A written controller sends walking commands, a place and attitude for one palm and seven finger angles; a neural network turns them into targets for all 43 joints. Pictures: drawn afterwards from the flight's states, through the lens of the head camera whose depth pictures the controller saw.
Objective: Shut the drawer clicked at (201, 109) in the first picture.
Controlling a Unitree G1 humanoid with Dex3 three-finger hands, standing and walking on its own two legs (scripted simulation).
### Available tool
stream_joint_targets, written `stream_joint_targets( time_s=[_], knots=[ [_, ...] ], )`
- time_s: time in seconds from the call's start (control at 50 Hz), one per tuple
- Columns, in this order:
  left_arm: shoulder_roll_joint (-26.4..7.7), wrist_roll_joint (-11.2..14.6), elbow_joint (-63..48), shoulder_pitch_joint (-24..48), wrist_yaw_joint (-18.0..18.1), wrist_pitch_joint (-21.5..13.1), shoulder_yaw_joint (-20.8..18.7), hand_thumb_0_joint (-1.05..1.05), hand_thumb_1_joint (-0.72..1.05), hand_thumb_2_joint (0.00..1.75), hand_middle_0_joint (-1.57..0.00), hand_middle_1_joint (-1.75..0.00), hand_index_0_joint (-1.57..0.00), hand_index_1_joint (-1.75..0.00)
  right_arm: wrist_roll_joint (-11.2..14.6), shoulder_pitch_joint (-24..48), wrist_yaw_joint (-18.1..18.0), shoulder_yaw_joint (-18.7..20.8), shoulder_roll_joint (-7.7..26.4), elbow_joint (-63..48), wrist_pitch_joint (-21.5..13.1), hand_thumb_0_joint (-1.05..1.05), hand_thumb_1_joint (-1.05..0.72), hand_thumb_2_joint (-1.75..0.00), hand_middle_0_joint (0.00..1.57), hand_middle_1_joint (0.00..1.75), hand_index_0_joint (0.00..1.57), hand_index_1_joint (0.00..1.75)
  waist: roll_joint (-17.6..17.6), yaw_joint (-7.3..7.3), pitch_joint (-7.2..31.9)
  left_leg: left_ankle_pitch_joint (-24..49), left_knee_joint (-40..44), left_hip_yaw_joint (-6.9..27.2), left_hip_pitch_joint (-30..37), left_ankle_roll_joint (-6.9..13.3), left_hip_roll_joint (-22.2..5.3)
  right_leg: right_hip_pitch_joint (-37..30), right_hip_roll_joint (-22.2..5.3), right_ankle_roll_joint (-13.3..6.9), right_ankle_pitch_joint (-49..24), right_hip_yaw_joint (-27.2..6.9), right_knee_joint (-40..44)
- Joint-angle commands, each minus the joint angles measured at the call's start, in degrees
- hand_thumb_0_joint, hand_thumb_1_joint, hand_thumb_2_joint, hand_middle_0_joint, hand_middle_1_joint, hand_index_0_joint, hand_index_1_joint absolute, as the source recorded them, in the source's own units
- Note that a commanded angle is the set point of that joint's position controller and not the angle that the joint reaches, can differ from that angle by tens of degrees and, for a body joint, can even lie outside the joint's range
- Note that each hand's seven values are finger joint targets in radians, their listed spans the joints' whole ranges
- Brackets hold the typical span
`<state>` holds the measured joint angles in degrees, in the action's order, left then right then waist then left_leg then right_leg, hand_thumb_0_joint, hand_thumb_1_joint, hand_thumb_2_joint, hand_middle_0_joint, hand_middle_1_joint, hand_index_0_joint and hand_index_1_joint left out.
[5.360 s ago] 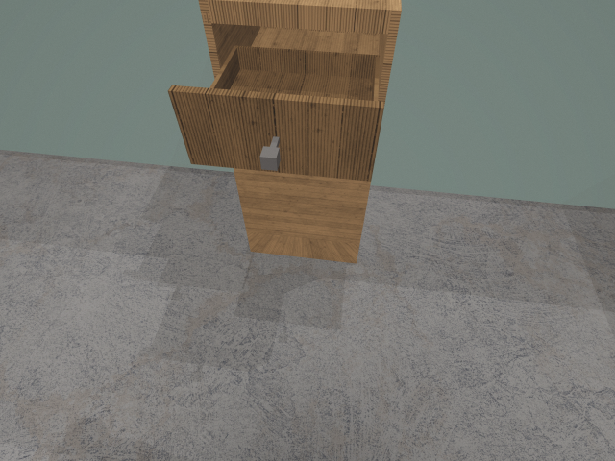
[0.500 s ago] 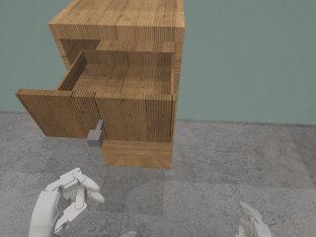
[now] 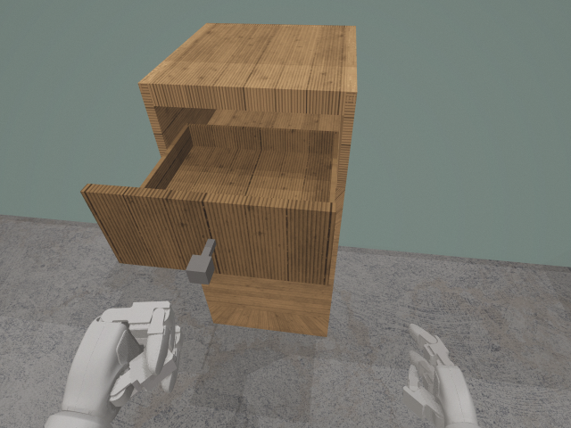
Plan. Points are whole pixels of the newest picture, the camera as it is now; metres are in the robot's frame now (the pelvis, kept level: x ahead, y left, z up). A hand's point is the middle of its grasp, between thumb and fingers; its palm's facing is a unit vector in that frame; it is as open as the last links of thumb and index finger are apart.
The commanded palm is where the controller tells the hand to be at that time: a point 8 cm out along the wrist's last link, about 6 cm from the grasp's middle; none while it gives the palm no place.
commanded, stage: raise the hand and make a fist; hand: left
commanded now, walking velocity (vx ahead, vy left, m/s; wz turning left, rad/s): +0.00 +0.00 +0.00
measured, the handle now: (204, 260) +0.34 +0.17 +0.07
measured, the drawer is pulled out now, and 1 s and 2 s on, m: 0.28 0.28 0.28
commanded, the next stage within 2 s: bring the fist close to the handle in 0.48 s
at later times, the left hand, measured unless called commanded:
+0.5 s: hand (169, 345) +0.16 +0.14 +0.16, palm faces +0.00 -1.00 -0.10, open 3.3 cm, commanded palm +0.12 +0.19 +0.17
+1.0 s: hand (183, 335) +0.19 +0.14 +0.12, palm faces -0.01 -1.00 -0.05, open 3.3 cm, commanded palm +0.17 +0.19 +0.12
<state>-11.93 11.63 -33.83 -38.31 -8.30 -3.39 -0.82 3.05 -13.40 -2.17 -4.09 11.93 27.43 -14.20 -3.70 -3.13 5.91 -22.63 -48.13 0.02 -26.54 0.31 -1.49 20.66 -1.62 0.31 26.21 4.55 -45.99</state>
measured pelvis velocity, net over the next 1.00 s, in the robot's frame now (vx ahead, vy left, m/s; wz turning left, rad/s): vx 0.01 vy -0.02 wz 0.00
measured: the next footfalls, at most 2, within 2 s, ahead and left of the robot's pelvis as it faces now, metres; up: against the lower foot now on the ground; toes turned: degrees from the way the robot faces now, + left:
none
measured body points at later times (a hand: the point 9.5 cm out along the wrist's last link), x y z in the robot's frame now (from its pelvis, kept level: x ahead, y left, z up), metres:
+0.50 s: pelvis +0.00 -0.02 +0.01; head -0.03 -0.04 +0.46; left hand +0.16 +0.19 +0.16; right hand +0.20 -0.24 -0.03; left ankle +0.03 +0.11 -0.70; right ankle -0.02 -0.12 -0.70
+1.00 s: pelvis +0.01 -0.02 +0.01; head -0.01 -0.04 +0.46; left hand +0.19 +0.20 +0.12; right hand +0.19 -0.24 -0.05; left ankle +0.03 +0.11 -0.70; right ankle -0.02 -0.12 -0.70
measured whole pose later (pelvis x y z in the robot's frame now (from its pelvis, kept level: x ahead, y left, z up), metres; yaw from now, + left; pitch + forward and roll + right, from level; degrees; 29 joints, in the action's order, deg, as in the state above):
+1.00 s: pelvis +0.01 -0.02 +0.01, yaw +0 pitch +1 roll +0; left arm -11.3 14.1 -19.0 -30.1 -11.9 -6.9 -5.9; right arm 2.6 -14.1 -3.2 -2.0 14.1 33.6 -18.3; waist -3.0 -1.5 4.1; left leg -20.6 -43.2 0.2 -23.7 -1.0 -2.0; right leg 18.6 -0.9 -0.9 24.9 4.7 -42.4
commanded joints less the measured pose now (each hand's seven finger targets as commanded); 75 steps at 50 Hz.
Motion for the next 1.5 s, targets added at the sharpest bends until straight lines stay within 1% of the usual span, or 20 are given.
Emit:
stream_joint_targets(
  time_s=[0.0,0.12,0.16,0.34,0.36,0.56,0.62,0.72,0.74,0.82,0.88,1.02,1.06,1.12,1.18,1.22,1.28,1.34,1.42,1.48],
  knots=[
    [-5.3,1.6,-14.5,4.4,0.2,-2.3,-5.1,0.00,0.90,0.90,-1.40,-1.60,-1.40,-1.60,0.3,6.8,-0.8,3.0,6.3,-9.1,-4.3,0.00,-0.90,-0.90,0.20,0.30,0.20,0.30,2.1,0.77,0.4,7.0,10.9,1.7,6.8,1.5,0.6,3.2,1.9,-0.8,-9.3,0.7,10.2],
    [-5.6,3.5,-10.4,3.4,-1.9,0.9,-7.8,0.00,0.90,0.90,-1.40,-1.60,-1.40,-1.60,1.0,8.3,-1.3,2.9,6.4,-7.6,-5.6,0.00,-0.90,-0.90,0.20,0.30,0.20,0.30,3.8,0.08,-1.1,9.5,11.6,1.1,7.7,1.5,0.9,0.8,1.9,-0.6,-13.3,0.1,12.5],
    [-4.6,3.9,-10.8,3.5,-2.6,1.3,-6.6,0.00,0.90,0.90,-1.40,-1.60,-1.40,-1.60,1.0,7.9,-1.3,2.8,6.4,-7.6,-6.0,0.00,-0.90,-0.90,0.20,0.30,0.20,0.30,4.2,0.26,-1.4,9.5,12.0,0.9,8.0,1.6,1.1,0.9,1.8,-0.4,-13.7,0.2,12.8],
    [-6.4,3.1,-12.8,5.3,-1.0,-2.0,-8.3,0.00,0.90,0.90,-1.40,-1.60,-1.40,-1.60,0.8,7.4,-1.4,3.3,6.4,-6.7,-8.3,0.00,-0.90,-0.90,0.20,0.30,0.20,0.30,1.5,0.25,-1.9,8.0,12.1,0.5,9.0,1.5,1.4,1.7,1.7,-0.5,-9.8,-0.7,14.3],
    [-6.6,3.2,-11.1,6.0,-0.9,-2.1,-8.7,0.00,0.90,0.90,-1.40,-1.60,-1.40,-1.60,0.8,7.2,-1.5,3.3,6.5,-6.3,-8.4,0.00,-0.90,-0.90,0.20,0.30,0.20,0.30,3.3,0.47,-2.9,7.4,12.2,0.6,8.4,1.5,1.3,1.9,1.7,-0.4,-9.0,-0.8,14.6],
    [-6.7,4.6,-8.1,6.9,-3.4,-1.8,-9.9,0.00,0.90,0.90,-1.40,-1.60,-1.40,-1.60,0.9,8.0,-2.0,3.4,6.7,-5.2,-9.7,0.00,-0.90,-0.90,0.20,0.30,0.20,0.30,3.5,0.26,-2.0,9.6,12.2,0.2,9.3,1.6,1.6,0.3,1.3,0.0,-12.8,-2.0,15.6],
    [-7.1,5.0,-4.1,8.4,-3.5,-2.1,-11.1,0.00,0.90,0.90,-1.40,-1.60,-1.40,-1.60,0.7,8.0,-2.3,3.6,7.1,-3.9,-9.7,0.00,-0.90,-0.90,0.20,0.30,0.20,0.30,6.0,0.62,-3.0,9.3,11.6,0.3,8.7,1.6,1.5,0.9,1.3,0.2,-11.6,-2.9,16.8],
    [-6.8,4.0,-2.5,10.1,-3.5,-3.8,-10.2,0.00,0.90,0.90,-1.40,-1.60,-1.40,-1.60,0.2,7.1,-2.0,3.9,7.4,-3.4,-9.4,0.00,-0.90,-0.90,0.20,0.30,0.20,0.30,4.5,1.06,-1.4,10.7,11.3,0.0,8.8,1.6,1.8,0.5,1.1,0.2,-14.1,-2.4,15.1],
    [-5.3,3.7,-2.9,9.7,-3.7,-4.3,-8.6,0.00,0.90,0.90,-1.40,-1.60,-1.40,-1.60,0.1,6.7,-1.8,3.9,7.2,-3.7,-9.3,0.00,-0.90,-0.90,0.20,0.30,0.20,0.30,3.2,1.10,-1.1,10.9,11.5,-0.1,9.1,1.6,1.9,0.9,1.1,0.1,-14.3,-2.0,14.5],
    [-7.1,3.4,-0.1,10.5,-3.2,-6.1,-10.8,0.00,0.90,0.90,-1.40,-1.60,-1.40,-1.60,-0.2,6.7,-1.7,4.4,7.5,-3.0,-8.6,0.00,-0.90,-0.90,0.20,0.30,0.20,0.30,4.9,1.22,-0.3,11.6,10.7,0.0,8.1,1.6,1.8,0.8,1.1,0.1,-15.4,-2.3,13.9],
    [-5.2,3.4,1.1,11.2,-3.4,-7.2,-9.0,0.00,0.90,0.90,-1.40,-1.60,-1.40,-1.60,-0.3,6.1,-1.4,4.5,7.4,-3.4,-7.9,0.00,-0.90,-0.90,0.20,0.30,0.20,0.30,3.0,1.72,0.7,12.4,10.4,-0.1,8.3,1.4,1.8,1.2,1.1,0.1,-16.9,-1.6,12.5],
    [-4.7,2.6,4.5,13.5,-2.5,-9.1,-7.8,0.00,0.90,0.90,-1.40,-1.60,-1.40,-1.60,-0.7,5.7,-1.1,4.8,7.9,-3.2,-6.5,0.00,-0.90,-0.90,0.20,0.30,0.20,0.30,3.6,2.46,1.0,12.0,9.7,0.2,6.5,1.3,1.6,2.6,1.3,-0.2,-15.7,-1.1,10.9],
    [-2.9,2.3,3.9,13.1,-2.3,-10.0,-5.6,0.00,0.90,0.90,-1.40,-1.60,-1.40,-1.60,-0.8,5.1,-0.8,5.0,7.8,-4.0,-6.2,0.00,-0.90,-0.90,0.20,0.30,0.20,0.30,3.7,2.73,2.3,12.5,9.5,0.2,6.8,1.3,1.6,3.1,1.4,-0.2,-16.4,-0.6,9.8],
    [-4.5,1.5,5.7,13.6,-1.0,-10.7,-7.1,0.00,0.90,0.90,-1.40,-1.60,-1.40,-1.60,-0.9,5.0,-0.7,5.2,8.0,-3.6,-5.4,0.00,-0.90,-0.90,0.20,0.30,0.20,0.30,4.0,2.77,2.2,11.6,9.0,0.3,5.5,1.1,1.5,4.0,1.6,-0.3,-14.9,-0.5,9.2],
    [-2.4,0.9,5.2,14.3,-0.3,-11.9,-4.2,0.00,0.90,0.90,-1.40,-1.60,-1.40,-1.60,-1.1,4.6,-0.3,5.1,7.8,-4.7,-4.9,0.00,-0.90,-0.90,0.20,0.30,0.20,0.30,2.7,3.11,3.5,11.9,8.3,0.4,5.3,1.0,1.4,5.2,1.6,-0.5,-15.1,-0.3,7.5],
    [-3.6,0.3,7.2,13.3,0.7,-12.3,-5.8,0.00,0.90,0.90,-1.40,-1.60,-1.40,-1.60,-1.3,4.8,-0.3,5.3,8.0,-4.3,-4.1,0.00,-0.90,-0.90,0.20,0.30,0.20,0.30,3.8,2.87,3.0,11.1,8.0,0.5,3.8,1.0,1.3,5.7,1.7,-0.6,-14.0,-0.3,7.3],
    [-1.7,0.2,7.0,16.7,0.9,-13.4,-3.1,0.00,0.90,0.90,-1.40,-1.60,-1.40,-1.60,-1.3,4.2,0.0,5.1,8.0,-5.2,-3.5,0.00,-0.90,-0.90,0.20,0.30,0.20,0.30,3.0,3.77,3.5,10.1,7.2,0.6,3.2,0.8,1.4,7.4,1.7,-0.6,-13.0,-0.3,6.1],
    [-2.6,-0.4,9.6,16.9,1.7,-14.3,-4.3,0.00,0.90,0.90,-1.40,-1.60,-1.40,-1.60,-1.5,3.6,-0.1,5.3,8.2,-4.9,-2.5,0.00,-0.90,-0.90,0.20,0.30,0.20,0.30,4.8,3.87,4.6,9.3,6.2,0.5,2.1,0.9,1.4,8.2,1.9,-0.6,-12.0,-0.7,5.6],
    [-3.0,-0.5,12.7,22.0,1.8,-15.3,-4.1,0.00,0.90,0.90,-1.40,-1.60,-1.40,-1.60,-1.6,3.9,-0.1,5.1,8.5,-4.7,-1.8,0.00,-0.90,-0.90,0.20,0.30,0.20,0.30,3.4,4.45,3.5,7.2,5.0,0.7,0.0,0.9,1.4,10.5,1.8,-0.7,-9.6,-1.3,5.2],
    [-2.4,-0.2,14.9,24.9,1.4,-16.0,-3.7,0.00,0.90,0.90,-1.40,-1.60,-1.40,-1.60,-1.6,3.5,-0.1,5.2,8.6,-4.8,-1.3,0.00,-0.90,-0.90,0.20,0.30,0.20,0.30,3.4,4.51,6.5,7.6,4.0,0.5,-0.3,0.8,1.5,10.6,1.8,-0.8,-10.2,-1.5,4.0]
  ],
)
